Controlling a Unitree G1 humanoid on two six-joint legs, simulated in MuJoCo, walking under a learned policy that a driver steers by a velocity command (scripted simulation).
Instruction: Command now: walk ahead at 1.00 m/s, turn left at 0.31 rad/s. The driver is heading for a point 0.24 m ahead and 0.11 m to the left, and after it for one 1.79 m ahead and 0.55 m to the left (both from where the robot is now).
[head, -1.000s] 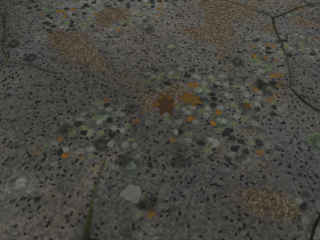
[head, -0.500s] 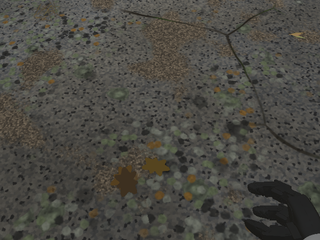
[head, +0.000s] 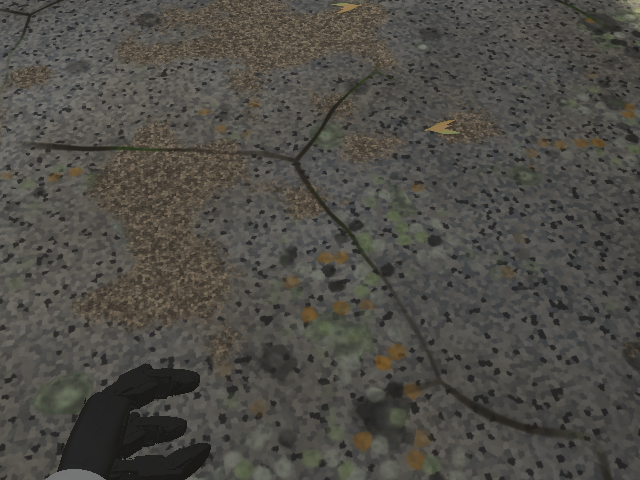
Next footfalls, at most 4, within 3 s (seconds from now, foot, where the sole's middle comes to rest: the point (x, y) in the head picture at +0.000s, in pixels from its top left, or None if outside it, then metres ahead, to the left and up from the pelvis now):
0.40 left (256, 470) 0.48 0.11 -0.75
0.96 right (339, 431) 0.54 -0.06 -0.75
1.44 left None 0.46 0.10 -0.75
1.84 right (372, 463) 0.47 -0.12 -0.75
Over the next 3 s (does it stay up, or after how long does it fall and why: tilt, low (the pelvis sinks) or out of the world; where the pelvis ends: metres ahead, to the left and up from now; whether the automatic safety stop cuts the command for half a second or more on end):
stays up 0.65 0.12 0.00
